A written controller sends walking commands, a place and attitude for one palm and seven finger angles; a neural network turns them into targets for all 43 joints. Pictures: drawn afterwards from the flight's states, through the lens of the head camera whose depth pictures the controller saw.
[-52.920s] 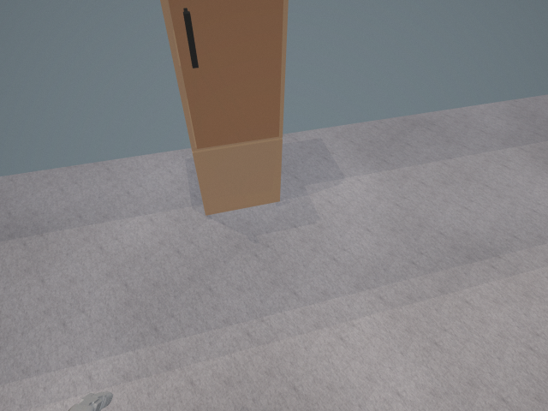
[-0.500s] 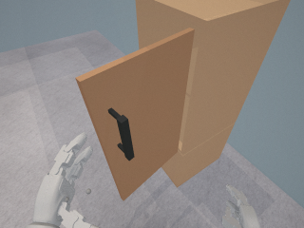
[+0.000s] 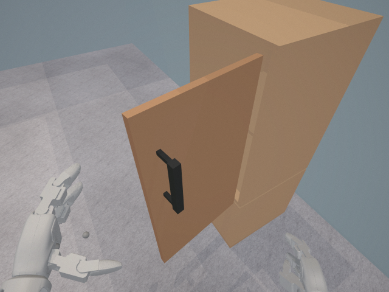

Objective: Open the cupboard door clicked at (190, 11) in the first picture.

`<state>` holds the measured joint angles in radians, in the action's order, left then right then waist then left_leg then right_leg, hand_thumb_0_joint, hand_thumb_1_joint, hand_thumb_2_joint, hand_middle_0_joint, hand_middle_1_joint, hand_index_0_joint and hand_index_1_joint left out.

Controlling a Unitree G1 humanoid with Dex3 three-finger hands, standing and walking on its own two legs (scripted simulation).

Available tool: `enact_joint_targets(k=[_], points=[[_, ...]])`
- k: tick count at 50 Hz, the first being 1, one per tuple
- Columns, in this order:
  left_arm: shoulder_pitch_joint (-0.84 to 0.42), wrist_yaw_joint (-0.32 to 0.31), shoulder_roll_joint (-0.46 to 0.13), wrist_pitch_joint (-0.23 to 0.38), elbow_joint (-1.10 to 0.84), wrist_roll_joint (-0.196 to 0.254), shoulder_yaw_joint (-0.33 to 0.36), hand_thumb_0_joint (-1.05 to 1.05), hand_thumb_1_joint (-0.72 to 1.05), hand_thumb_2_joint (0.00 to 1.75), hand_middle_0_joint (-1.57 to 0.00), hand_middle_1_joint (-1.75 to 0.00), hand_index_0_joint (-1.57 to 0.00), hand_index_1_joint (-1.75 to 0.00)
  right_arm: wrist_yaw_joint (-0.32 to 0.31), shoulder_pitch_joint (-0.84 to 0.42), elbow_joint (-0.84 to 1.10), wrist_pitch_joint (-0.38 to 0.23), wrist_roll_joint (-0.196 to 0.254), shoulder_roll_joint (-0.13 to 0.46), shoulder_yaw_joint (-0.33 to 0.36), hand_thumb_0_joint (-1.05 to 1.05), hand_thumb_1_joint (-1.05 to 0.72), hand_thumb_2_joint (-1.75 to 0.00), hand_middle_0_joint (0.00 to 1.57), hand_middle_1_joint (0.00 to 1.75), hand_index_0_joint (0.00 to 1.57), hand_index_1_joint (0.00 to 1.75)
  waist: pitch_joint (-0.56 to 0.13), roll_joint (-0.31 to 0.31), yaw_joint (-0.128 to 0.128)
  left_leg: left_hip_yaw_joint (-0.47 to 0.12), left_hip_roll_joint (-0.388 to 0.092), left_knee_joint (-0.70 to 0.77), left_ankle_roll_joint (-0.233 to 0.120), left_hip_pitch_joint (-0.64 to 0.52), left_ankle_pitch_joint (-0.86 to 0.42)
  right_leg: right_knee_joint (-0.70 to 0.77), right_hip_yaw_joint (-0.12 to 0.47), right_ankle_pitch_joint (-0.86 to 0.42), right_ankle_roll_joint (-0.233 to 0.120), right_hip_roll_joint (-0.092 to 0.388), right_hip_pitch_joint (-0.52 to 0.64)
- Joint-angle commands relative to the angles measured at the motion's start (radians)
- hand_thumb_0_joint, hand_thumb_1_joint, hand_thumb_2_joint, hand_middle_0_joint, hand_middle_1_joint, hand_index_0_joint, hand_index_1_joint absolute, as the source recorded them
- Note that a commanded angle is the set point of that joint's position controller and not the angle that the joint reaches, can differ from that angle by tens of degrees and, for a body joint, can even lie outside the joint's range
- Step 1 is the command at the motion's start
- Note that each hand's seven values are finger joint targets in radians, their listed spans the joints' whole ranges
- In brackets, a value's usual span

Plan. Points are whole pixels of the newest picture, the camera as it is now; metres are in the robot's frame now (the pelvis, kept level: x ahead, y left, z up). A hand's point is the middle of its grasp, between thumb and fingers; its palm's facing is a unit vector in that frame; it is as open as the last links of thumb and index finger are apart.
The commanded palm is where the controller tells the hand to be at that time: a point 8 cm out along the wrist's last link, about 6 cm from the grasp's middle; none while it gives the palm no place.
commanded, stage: draw the hand back to the body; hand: left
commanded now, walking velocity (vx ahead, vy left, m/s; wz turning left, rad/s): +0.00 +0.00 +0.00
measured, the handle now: (170, 183) +0.31 +0.09 +0.09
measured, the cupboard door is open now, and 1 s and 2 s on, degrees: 100 100 100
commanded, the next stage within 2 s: step back with the hand held close in 0.90 s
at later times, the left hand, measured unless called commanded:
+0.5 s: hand (56, 189) +0.22 +0.25 +0.17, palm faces +0.39 -0.83 -0.40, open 9.3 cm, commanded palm +0.17 +0.30 +0.19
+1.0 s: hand (65, 186) +0.22 +0.24 +0.18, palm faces +0.42 -0.82 -0.40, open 7.4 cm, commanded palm +0.18 +0.28 +0.19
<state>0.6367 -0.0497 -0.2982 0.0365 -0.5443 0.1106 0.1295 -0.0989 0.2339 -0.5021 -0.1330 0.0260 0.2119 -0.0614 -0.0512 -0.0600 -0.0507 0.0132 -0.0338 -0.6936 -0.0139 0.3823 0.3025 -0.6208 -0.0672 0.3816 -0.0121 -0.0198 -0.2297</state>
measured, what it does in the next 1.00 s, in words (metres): stands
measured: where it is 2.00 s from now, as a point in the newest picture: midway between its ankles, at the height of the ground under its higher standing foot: outside the picture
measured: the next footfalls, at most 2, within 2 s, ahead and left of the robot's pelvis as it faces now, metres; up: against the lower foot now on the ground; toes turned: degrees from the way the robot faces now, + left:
left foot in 1.84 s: -0.01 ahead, +0.13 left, +0.00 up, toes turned -1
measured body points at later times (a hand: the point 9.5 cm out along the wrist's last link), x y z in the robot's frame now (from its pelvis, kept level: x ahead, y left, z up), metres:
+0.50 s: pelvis +0.03 +0.00 +0.02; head +0.01 -0.01 +0.47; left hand +0.19 +0.29 +0.19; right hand +0.21 -0.22 -0.06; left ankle +0.04 +0.11 -0.72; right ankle -0.03 -0.11 -0.72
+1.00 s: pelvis +0.03 -0.02 +0.02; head +0.02 -0.04 +0.47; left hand +0.20 +0.28 +0.20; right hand +0.21 -0.25 -0.07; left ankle +0.04 +0.11 -0.72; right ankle -0.03 -0.11 -0.72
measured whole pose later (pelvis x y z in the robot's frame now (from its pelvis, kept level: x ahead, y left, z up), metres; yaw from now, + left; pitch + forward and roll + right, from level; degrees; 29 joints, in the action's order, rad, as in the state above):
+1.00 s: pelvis +0.03 -0.02 +0.02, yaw -2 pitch -4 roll +0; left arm 0.48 -0.11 -0.35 0.06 -0.40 0.09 0.33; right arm -0.08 0.18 -0.62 -0.06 0.00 0.23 -0.01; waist 0.02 -0.06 -0.07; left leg 0.05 -0.03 -0.41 0.01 0.14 0.21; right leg -0.36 -0.03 0.29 -0.03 -0.03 -0.01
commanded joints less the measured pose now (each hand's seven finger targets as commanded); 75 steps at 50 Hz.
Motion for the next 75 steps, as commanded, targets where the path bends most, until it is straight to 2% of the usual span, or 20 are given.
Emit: enact_joint_targets(k=[1, 15, 19, 26, 30, 34, 37, 42, 45, 50, 51, 52, 53, 54, 55, 57, 63, 68, 71, 75], points=[[-0.081, -0.059, -0.13, 0.065, -0.2, -0.038, 0.103, 0.0, 0.02, 0.52, -0.17, -0.3, -0.17, -0.3, -0.019, -0.145, 0.143, -0.041, -0.01, 0.099, 0.04, 0.0, -0.9, -0.9, 0.2, 0.3, 0.2, 0.3, 0.011, -0.011, 0.001, -0.029, 0.013, 0.187, -0.013, -0.199, -0.053, 0.226, 0.046, -0.088, -0.009, 0.022, -0.095], [-0.128, -0.089, -0.175, 0.078, -0.115, -0.045, 0.223, 0.0, 0.51, 0.74, -0.19, -0.3, -0.19, -0.3, 0.002, -0.163, 0.074, -0.022, -0.02, 0.117, 0.06, 0.0, -0.9, -0.9, 0.2, 0.3, 0.2, 0.3, 0.013, 0.009, -0.015, -0.021, -0.002, 0.304, -0.004, -0.304, -0.225, 0.277, 0.035, -0.252, -0.007, 0.012, 0.053], [-0.162, -0.092, -0.22, 0.081, -0.104, -0.041, 0.285, 0.0, 0.65, 0.8, -0.19, -0.3, -0.19, -0.3, 0.003, -0.167, 0.063, -0.009, -0.022, 0.12, 0.068, 0.0, -0.9, -0.9, 0.2, 0.3, 0.2, 0.3, -0.004, 0.011, -0.021, -0.012, 0.0, 0.306, -0.006, -0.319, -0.28, 0.282, 0.04, -0.308, -0.008, 0.014, 0.089], [-0.241, -0.093, -0.248, 0.08, -0.09, -0.033, 0.338, 0.0, 0.9, 0.9, -0.2, -0.3, -0.2, -0.3, 0.008, -0.166, 0.045, 0.002, -0.019, 0.123, 0.075, 0.0, -0.9, -0.9, 0.2, 0.3, 0.2, 0.3, -0.022, -0.03, -0.016, 0.003, 0.002, 0.299, -0.007, -0.362, -0.348, 0.295, 0.043, -0.374, -0.004, 0.016, 0.096], [-0.212, -0.08, -0.197, 0.073, -0.049, -0.029, 0.289, 0.0, 0.9, 0.9, -0.2, -0.3, -0.2, -0.3, 0.016, -0.168, 0.049, 0.009, -0.019, 0.127, 0.079, 0.0, -0.9, -0.9, 0.2, 0.3, 0.2, 0.3, -0.001, 0.011, -0.012, 0.004, 0.001, 0.305, -0.011, -0.366, -0.355, 0.302, 0.04, -0.382, 0.002, 0.015, 0.09], [-0.222, -0.078, -0.225, 0.074, -0.046, -0.028, 0.308, 0.0, 0.9, 0.9, -0.2, -0.3, -0.2, -0.3, 0.015, -0.173, 0.051, 0.022, -0.022, 0.129, 0.082, 0.0, -0.9, -0.9, 0.2, 0.3, 0.2, 0.3, -0.004, 0.043, -0.019, 0.009, 0.01, 0.308, -0.016, -0.355, -0.341, 0.309, 0.043, -0.393, 0.002, 0.018, 0.114], [-0.234, -0.079, -0.248, 0.089, -0.097, -0.029, 0.332, 0.0, 0.9, 0.9, -0.2, -0.3, -0.2, -0.3, 0.013, -0.178, 0.052, 0.017, -0.022, 0.122, 0.084, 0.0, -0.9, -0.9, 0.2, 0.3, 0.2, 0.3, -0.049, 0.004, -0.024, 0.02, 0.016, 0.294, -0.018, -0.38, -0.367, 0.309, 0.052, -0.437, 0.004, 0.021, 0.119], [-0.234, -0.079, -0.241, 0.087, -0.092, -0.027, 0.326, 0.0, 0.9, 0.9, -0.2, -0.3, -0.2, -0.3, 0.011, -0.182, 0.046, 0.015, -0.02, 0.115, 0.08, 0.0, -0.9, -0.9, 0.2, 0.3, 0.2, 0.3, -0.016, -0.025, -0.018, 0.027, 0.017, 0.292, -0.016, -0.382, -0.357, 0.322, 0.052, -0.436, 0.006, 0.022, 0.101], [-0.227, -0.076, -0.231, 0.085, -0.057, -0.023, 0.323, 0.0, 0.9, 0.9, -0.2, -0.3, -0.2, -0.3, 0.01, -0.186, 0.044, 0.017, -0.022, 0.118, 0.082, 0.0, -0.9, -0.9, 0.2, 0.3, 0.2, 0.3, 0.007, 0.039, -0.017, 0.027, 0.017, 0.292, -0.02, -0.368, -0.344, 0.331, 0.053, -0.442, 0.01, 0.021, 0.096], [-0.233, -0.07, -0.229, 0.091, -0.045, -0.022, 0.32, 0.0, 0.9, 0.9, -0.2, -0.3, -0.2, -0.3, 0.009, -0.191, 0.043, 0.021, -0.021, 0.119, 0.087, 0.0, -0.9, -0.9, 0.2, 0.3, 0.2, 0.3, 0.003, 0.042, -0.019, 0.037, 0.018, 0.293, -0.025, -0.375, -0.328, 0.34, 0.062, -0.442, 0.015, 0.026, 0.094], [-0.288, -0.072, -0.248, 0.097, -0.084, -0.023, 0.327, 0.0, 0.9, 0.9, -0.2, -0.3, -0.2, -0.3, 0.009, -0.193, 0.041, 0.019, -0.02, 0.119, 0.086, 0.0, -0.9, -0.9, 0.2, 0.3, 0.2, 0.3, -0.018, 0.036, -0.016, 0.033, 0.019, 0.295, -0.025, -0.384, -0.323, 0.338, 0.062, -0.434, 0.015, 0.026, 0.099], [-0.373, -0.081, -0.387, 0.133, -0.134, -0.036, 0.456, 0.0, 0.9, 0.9, -0.2, -0.3, -0.2, -0.3, 0.012, -0.18, 0.068, 0.038, -0.012, 0.135, 0.088, 0.0, -0.9, -0.9, 0.2, 0.3, 0.2, 0.3, 0.045, 0.039, 0.016, 0.025, 0.0, 0.241, -0.037, -0.345, -0.279, 0.387, 0.156, -0.542, 0.028, 0.076, -0.014], [-0.271, -0.071, -0.307, 0.133, -0.049, -0.037, 0.396, 0.0, 0.9, 0.9, -0.2, -0.3, -0.2, -0.3, 0.01, -0.185, 0.049, 0.055, -0.019, 0.121, 0.089, 0.0, -0.9, -0.9, 0.2, 0.3, 0.2, 0.3, 0.024, 0.088, 0.022, 0.016, 0.004, 0.218, -0.036, -0.324, -0.276, 0.364, 0.146, -0.616, 0.035, 0.099, 0.011], [-0.264, -0.07, -0.32, 0.132, -0.065, -0.042, 0.399, 0.0, 0.9, 0.9, -0.2, -0.3, -0.2, -0.3, 0.012, -0.197, 0.061, 0.068, -0.017, 0.12, 0.09, 0.0, -0.9, -0.9, 0.2, 0.3, 0.2, 0.3, 0.022, 0.089, 0.015, 0.022, 0.008, 0.207, -0.036, -0.307, -0.294, 0.348, 0.145, -0.71, 0.046, 0.11, 0.029], [-0.215, -0.066, -0.28, 0.126, -0.031, -0.043, 0.372, 0.0, 0.9, 0.9, -0.2, -0.3, -0.2, -0.3, 0.012, -0.189, 0.065, 0.079, -0.016, 0.118, 0.093, 0.0, -0.9, -0.9, 0.2, 0.3, 0.2, 0.3, -0.001, 0.109, 0.022, 0.034, 0.006, 0.198, -0.032, -0.308, -0.315, 0.329, 0.14, -0.763, 0.052, 0.113, 0.038], [-0.175, -0.066, -0.259, 0.122, -0.035, -0.046, 0.352, 0.0, 0.9, 0.9, -0.2, -0.3, -0.2, -0.3, 0.014, -0.18, 0.08, 0.099, -0.013, 0.126, 0.102, 0.0, -0.9, -0.9, 0.2, 0.3, 0.2, 0.3, -0.044, 0.08, 0.026, 0.045, -0.003, 0.199, -0.029, -0.315, -0.355, 0.297, 0.128, -0.782, 0.062, 0.113, 0.046], [-0.104, -0.081, -0.309, 0.126, -0.141, -0.042, 0.399, 0.0, 0.9, 0.9, -0.2, -0.3, -0.2, -0.3, 0.013, -0.177, 0.126, 0.134, -0.004, 0.127, 0.115, 0.0, -0.9, -0.9, 0.2, 0.3, 0.2, 0.3, -0.131, 0.064, 0.029, 0.039, -0.039, 0.212, -0.025, -0.325, -0.483, 0.236, 0.106, -0.716, 0.053, 0.09, 0.05], [-0.066, -0.098, -0.34, 0.142, -0.194, -0.038, 0.443, 0.0, 0.9, 0.9, -0.2, -0.3, -0.2, -0.3, 0.008, -0.17, 0.146, 0.13, -0.005, 0.128, 0.118, 0.0, -0.9, -0.9, 0.2, 0.3, 0.2, 0.3, -0.126, -0.005, 0.027, 0.001, -0.062, 0.253, -0.024, -0.255, -0.442, 0.2, 0.104, -0.526, 0.031, 0.06, 0.048], [-0.049, -0.104, -0.323, 0.156, -0.204, -0.04, 0.439, 0.0, 0.9, 0.9, -0.2, -0.3, -0.2, -0.3, 0.012, -0.157, 0.147, 0.115, -0.005, 0.139, 0.122, 0.0, -0.9, -0.9, 0.2, 0.3, 0.2, 0.3, -0.104, -0.056, 0.03, -0.033, -0.085, 0.305, -0.03, -0.177, -0.3, 0.174, 0.093, -0.367, 0.028, 0.037, 0.056], [-0.046, -0.11, -0.295, 0.181, -0.191, -0.058, 0.443, 0.0, 0.9, 0.9, -0.2, -0.3, -0.2, -0.3, 0.014, -0.15, 0.151, 0.079, -0.007, 0.154, 0.122, 0.0, -0.9, -0.9, 0.2, 0.3, 0.2, 0.3, -0.042, -0.158, 0.031, -0.119, -0.15, 0.461, -0.071, 0.101, 0.145, 0.038, 0.065, -0.194, 0.03, -0.008, 0.177]])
